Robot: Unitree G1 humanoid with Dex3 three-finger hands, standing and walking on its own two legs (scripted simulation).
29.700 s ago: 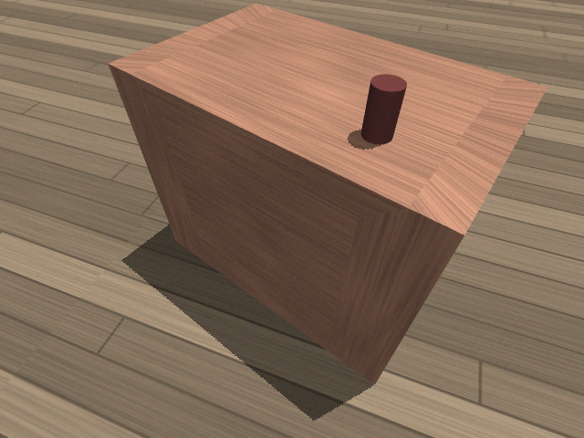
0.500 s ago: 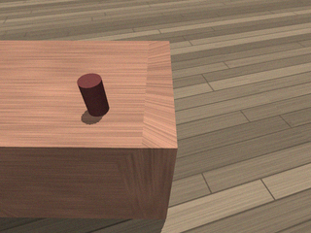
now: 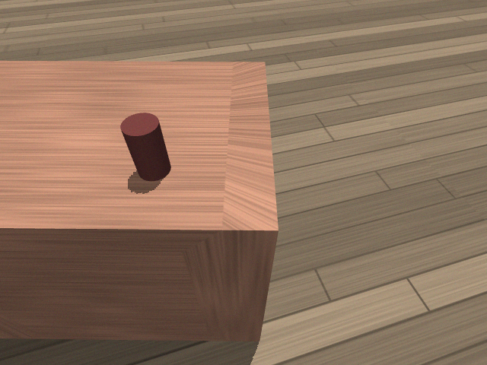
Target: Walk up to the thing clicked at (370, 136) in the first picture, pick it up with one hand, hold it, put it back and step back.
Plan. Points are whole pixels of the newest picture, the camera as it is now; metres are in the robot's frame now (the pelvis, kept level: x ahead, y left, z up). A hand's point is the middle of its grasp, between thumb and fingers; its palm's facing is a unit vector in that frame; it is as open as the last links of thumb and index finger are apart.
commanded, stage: stand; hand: left
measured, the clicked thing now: (147, 148) +0.50 +0.20 +0.08
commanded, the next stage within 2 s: step back in 0.56 s
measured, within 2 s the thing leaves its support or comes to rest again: neither
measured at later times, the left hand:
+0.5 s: hand out of the picture +0.06 +0.25 -0.16, palm faces -0.02 -0.94 -0.35, open 7.4 cm
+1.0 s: hand out of the picture +0.07 +0.32 -0.19, palm faces -0.02 -0.93 -0.36, open 7.4 cm
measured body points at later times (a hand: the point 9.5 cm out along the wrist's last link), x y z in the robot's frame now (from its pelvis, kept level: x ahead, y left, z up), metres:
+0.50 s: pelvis +0.00 +0.00 +0.00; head +0.00 +0.00 +0.45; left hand +0.07 +0.30 -0.13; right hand +0.07 -0.30 -0.13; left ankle -0.01 +0.13 -0.75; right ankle -0.02 -0.11 -0.75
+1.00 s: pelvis -0.08 +0.06 -0.03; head +0.00 +0.09 +0.41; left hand +0.07 +0.37 -0.16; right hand -0.01 -0.27 -0.13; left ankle -0.09 +0.16 -0.75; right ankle -0.04 -0.10 -0.72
